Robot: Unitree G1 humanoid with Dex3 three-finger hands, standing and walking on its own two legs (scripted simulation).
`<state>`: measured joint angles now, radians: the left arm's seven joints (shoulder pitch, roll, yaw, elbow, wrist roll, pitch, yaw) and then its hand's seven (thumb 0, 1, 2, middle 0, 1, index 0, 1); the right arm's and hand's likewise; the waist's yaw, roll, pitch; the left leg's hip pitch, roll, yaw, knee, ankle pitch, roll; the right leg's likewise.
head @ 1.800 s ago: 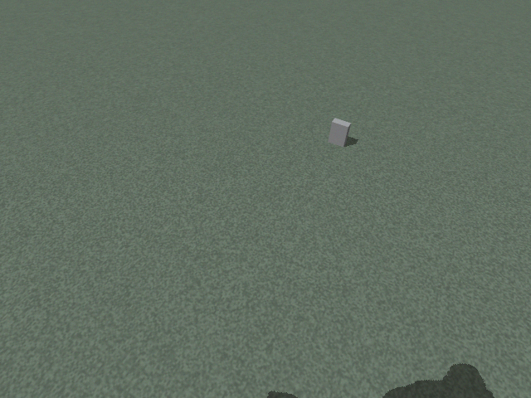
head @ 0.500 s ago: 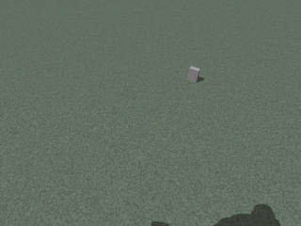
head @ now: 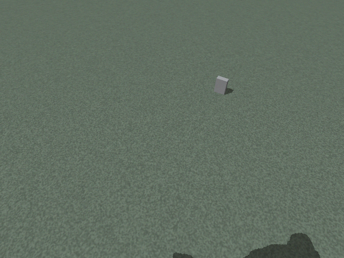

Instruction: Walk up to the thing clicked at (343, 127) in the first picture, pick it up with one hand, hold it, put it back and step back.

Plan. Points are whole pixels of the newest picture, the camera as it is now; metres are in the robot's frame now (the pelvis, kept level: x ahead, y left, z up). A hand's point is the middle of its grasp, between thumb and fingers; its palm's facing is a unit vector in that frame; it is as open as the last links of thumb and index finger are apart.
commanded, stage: stand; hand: left
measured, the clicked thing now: (221, 85) +1.65 -0.42 -0.71
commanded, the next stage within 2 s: walk up in 0.62 s
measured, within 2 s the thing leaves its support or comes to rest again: neither
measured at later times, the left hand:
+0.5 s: hand out of the picture +0.07 +0.25 -0.16, palm faces -0.03 -0.94 -0.34, open 7.4 cm
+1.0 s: hand (109, 228) +0.22 +0.19 -0.14, palm faces -0.16 -0.89 -0.43, open 7.4 cm
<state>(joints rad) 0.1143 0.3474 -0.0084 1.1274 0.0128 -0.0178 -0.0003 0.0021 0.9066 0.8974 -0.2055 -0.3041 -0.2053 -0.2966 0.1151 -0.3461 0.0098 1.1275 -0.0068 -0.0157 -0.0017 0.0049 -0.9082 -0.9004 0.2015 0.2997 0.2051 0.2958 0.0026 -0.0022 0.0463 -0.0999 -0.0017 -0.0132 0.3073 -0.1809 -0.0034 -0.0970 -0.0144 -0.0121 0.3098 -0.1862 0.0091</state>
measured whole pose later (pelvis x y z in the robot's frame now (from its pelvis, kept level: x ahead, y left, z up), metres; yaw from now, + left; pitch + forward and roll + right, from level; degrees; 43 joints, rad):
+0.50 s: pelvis +0.00 +0.00 +0.00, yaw +0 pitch -1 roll +0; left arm 0.12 0.35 -0.01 1.13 0.01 -0.02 0.00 0.00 0.91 0.90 -0.21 -0.30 -0.21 -0.30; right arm 0.12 -0.35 0.01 1.13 -0.01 -0.02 0.00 0.00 -0.91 -0.90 0.20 0.30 0.21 0.30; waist 0.00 0.00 0.05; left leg -0.10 0.00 -0.01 0.31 -0.19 0.00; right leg -0.09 -0.02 -0.01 0.31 -0.19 0.01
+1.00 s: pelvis +0.10 -0.10 -0.03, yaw -9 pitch -3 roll +1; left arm 0.20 0.46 0.10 1.00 0.04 -0.02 -0.12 0.00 0.91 0.90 -0.20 -0.30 -0.20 -0.30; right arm 0.27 -0.48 -0.11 1.02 -0.05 -0.05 0.04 0.01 -0.90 -0.90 0.20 0.30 0.21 0.30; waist -0.02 0.04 0.03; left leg 0.01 0.17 0.11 0.56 -0.48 -0.01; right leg -0.41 -0.09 -0.04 0.67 -0.21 0.01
